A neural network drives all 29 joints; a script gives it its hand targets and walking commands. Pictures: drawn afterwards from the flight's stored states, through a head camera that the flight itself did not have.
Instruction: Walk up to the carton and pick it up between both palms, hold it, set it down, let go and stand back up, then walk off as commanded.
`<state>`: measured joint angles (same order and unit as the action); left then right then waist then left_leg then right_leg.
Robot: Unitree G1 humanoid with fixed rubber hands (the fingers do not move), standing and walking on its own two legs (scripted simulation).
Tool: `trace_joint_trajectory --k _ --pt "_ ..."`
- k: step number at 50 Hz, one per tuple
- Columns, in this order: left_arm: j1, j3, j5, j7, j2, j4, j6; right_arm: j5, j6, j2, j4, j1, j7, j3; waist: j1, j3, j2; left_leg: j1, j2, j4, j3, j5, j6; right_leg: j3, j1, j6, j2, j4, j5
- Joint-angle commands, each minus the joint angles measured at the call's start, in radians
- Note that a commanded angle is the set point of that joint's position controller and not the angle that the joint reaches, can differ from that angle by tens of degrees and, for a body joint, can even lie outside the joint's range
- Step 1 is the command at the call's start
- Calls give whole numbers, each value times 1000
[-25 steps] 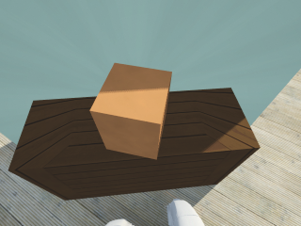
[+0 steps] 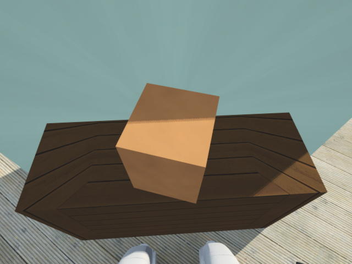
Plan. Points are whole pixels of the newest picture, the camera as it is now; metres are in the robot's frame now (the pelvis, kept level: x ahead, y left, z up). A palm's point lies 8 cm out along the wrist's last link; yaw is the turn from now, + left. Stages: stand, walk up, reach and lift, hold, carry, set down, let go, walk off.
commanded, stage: walk up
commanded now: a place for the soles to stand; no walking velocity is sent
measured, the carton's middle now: (172, 146) +0.42 +0.01 -0.06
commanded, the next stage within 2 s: stand in 1.50 s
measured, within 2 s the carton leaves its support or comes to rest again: neither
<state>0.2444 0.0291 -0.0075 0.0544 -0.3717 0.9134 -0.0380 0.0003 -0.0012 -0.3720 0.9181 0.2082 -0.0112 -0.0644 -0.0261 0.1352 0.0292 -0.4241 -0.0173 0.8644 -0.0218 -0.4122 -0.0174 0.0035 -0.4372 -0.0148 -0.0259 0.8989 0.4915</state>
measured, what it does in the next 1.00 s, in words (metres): stands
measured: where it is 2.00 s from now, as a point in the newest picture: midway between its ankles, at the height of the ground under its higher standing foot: outside the picture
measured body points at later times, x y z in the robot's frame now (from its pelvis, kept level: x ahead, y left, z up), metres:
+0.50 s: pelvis -0.03 +0.00 +0.00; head +0.00 -0.01 +0.45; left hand +0.06 +0.31 -0.11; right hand +0.05 -0.31 -0.13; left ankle +0.03 +0.11 -0.70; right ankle +0.02 -0.14 -0.70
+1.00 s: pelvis -0.03 -0.01 +0.00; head +0.01 -0.02 +0.45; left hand +0.06 +0.30 -0.12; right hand +0.04 -0.32 -0.13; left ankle +0.03 +0.11 -0.70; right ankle +0.02 -0.14 -0.70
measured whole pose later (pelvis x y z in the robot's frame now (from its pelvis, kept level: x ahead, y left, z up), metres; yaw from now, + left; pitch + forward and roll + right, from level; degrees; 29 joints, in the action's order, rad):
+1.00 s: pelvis -0.03 -0.01 +0.00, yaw +0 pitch -4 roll +0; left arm 0.21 0.03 -0.02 0.02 -0.37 0.91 -0.04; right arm 0.00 -0.01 -0.37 0.94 0.19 -0.02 -0.06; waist -0.03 0.14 0.01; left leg -0.42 -0.02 0.86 -0.02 -0.37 -0.02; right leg 0.00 -0.41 0.00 -0.02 0.87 0.39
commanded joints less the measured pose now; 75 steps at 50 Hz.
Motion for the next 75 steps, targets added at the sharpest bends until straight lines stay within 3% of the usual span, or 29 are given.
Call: trace_joint_trajectory --k 1,3,5,7,9,11,13,16,20,24,27,32,34,37,39,41,44,48,51,53,54,55,60,62,63,64,67,73,75 --pt "6 61 6 4 -233 -19 -36 -6 41 -244 -65 -91 22 -48 61 -229 44 129 -164 -152 163 621 -95 69 148 -63 -60 -189 -512" --pt "-8 73 -2 8 -303 -37 -38 3 31 -240 -79 -88 20 -59 47 -251 72 69 -91 -78 114 503 -61 169 211 -114 -138 -171 -650" --pt "-63 71 -1 4 -302 -42 -33 -8 25 -221 -42 -19 23 -56 20 -239 -69 71 -68 -82 121 361 -19 264 175 -178 -196 -178 -601" --pt "-93 66 -2 3 -274 -32 -18 1 26 -223 -37 -55 16 -46 10 -195 27 115 -80 -176 163 223 -60 188 54 -127 -121 -214 -366" --pt "-114 58 -7 1 -236 -23 -8 2 27 -243 -29 -54 16 -49 16 -135 -31 29 -155 -292 258 168 -114 63 67 -63 -40 -104 -302" --pt "-57 54 1 -3 -206 -17 -8 16 31 -265 -52 -107 17 -52 53 -149 118 -17 -234 -344 296 221 -178 3 123 -46 -5 -32 -165" --pt "-6 61 -4 -9 -230 -13 -15 14 25 -258 -55 -149 12 -47 75 -140 32 -65 -211 -334 290 121 -163 46 174 -65 1 -124 -113" --pt "-44 69 -19 -19 -273 -22 -23 7 19 -224 -49 -118 5 -45 45 -146 -12 -7 -81 -239 158 -17 -41 220 95 -114 -116 -312 -158" --pt "-129 71 -22 -14 -292 -32 -23 18 15 -225 -24 -63 4 -53 4 -102 -91 58 -55 -190 130 -8 -34 283 -17 -149 -168 -334 -90" --pt "-102 64 -8 -16 -222 -26 -4 29 21 -252 -18 -94 -2 -54 26 -125 93 45 -199 -425 322 -117 -131 24 6 -52 -2 -90 -35" --pt "-42 76 -19 -24 -246 -5 -6 31 22 -272 -49 -138 1 -51 48 -97 79 -148 -211 -450 334 -325 -123 33 171 -57 -17 -119 11" --pt "-70 75 -29 -24 -304 -21 -22 16 6 -244 -39 -94 1 -59 17 -95 -181 -7 -37 -141 86 -144 -31 355 -1 -139 -186 -444 96" --pt "-121 73 -26 -18 -316 -47 -23 22 3 -235 -6 -25 -3 -58 -1 -121 -229 100 -13 -35 50 -54 -22 378 -70 -170 -223 -464 59" --pt "-154 62 -12 -17 -274 -54 -17 18 18 -230 -14 0 -2 -57 -22 -167 -116 134 -45 -203 107 65 -54 259 -15 -126 -159 -314 -197" --pt "-129 57 -4 -18 -231 -53 -12 25 26 -268 -9 -6 1 -54 -8 -165 -42 138 -155 -351 279 117 -96 97 -17 -63 -35 -121 -208" --pt "-55 60 -1 -16 -217 -14 -3 31 29 -285 -24 -95 1 -50 55 -166 147 63 -242 -412 385 114 -169 5 73 -32 1 -53 -42" --pt "-12 61 -8 -18 -217 0 -14 11 28 -274 -26 -117 3 -37 73 -112 62 -54 -185 -343 280 154 -121 57 177 -52 -19 -194 -156" --pt "-131 77 -4 -20 -304 -50 -4 1 18 -234 -24 -81 15 -47 3 -146 -116 68 -14 -59 48 207 -20 273 34 -163 -187 -296 -488" --pt "-180 72 -2 -19 -265 -73 16 -5 18 -243 -21 -14 23 -49 -1 -171 -81 104 -54 -140 120 309 -64 178 29 -138 -133 -174 -538" --pt "-164 64 -1 -20 -240 -71 37 -3 24 -301 -23 8 22 -69 -18 -151 -9 81 -228 -359 356 227 -174 32 -36 -36 13 61 -229" --pt "-116 66 0 -17 -228 -76 43 5 26 -346 -41 -32 21 -78 0 -150 160 88 -323 -436 477 238 -238 -3 -57 -24 66 189 88" --pt "-90 77 -4 -19 -236 -55 45 12 28 -336 -24 -56 24 -67 9 -94 181 27 -354 -490 532 141 -262 24 -41 -16 56 238 162" --pt "28 82 -8 -33 -220 -6 24 6 16 -275 -55 -181 26 -46 104 -83 89 -128 -216 -303 264 191 -136 29 149 -58 8 -127 -88" --pt "-2 94 -27 -32 -327 -23 -1 -10 10 -204 -53 -114 28 -39 58 -106 -217 -122 5 35 48 -16 -10 457 116 -154 -224 -470 -132" --pt "-92 100 -20 -31 -350 -22 -2 -5 4 -230 -57 -124 37 -50 48 -29 -204 -123 27 126 82 -185 -11 591 -6 -201 -308 -563 -76" --pt "-104 94 -26 -27 -327 -31 -10 -3 1 -256 -34 -133 37 -50 59 -24 -128 -143 24 133 152 -197 -18 640 48 -166 -329 -604 -38" --pt "-194 79 -28 -25 -278 -67 -6 -5 -2 -230 0 -42 28 -47 20 -29 -239 -107 7 131 95 -72 -16 443 21 -135 -228 -538 -32" --pt "-158 78 -23 -30 -271 -70 -9 4 19 -227 13 22 32 -48 9 -159 -262 26 -16 -26 39 -46 -23 399 100 -173 -223 -401 -221" --pt "-192 63 -2 -32 -247 -68 2 10 39 -217 15 55 28 -49 -37 -141 -93 196 -35 -253 93 80 -47 319 -53 -129 -177 -321 -207"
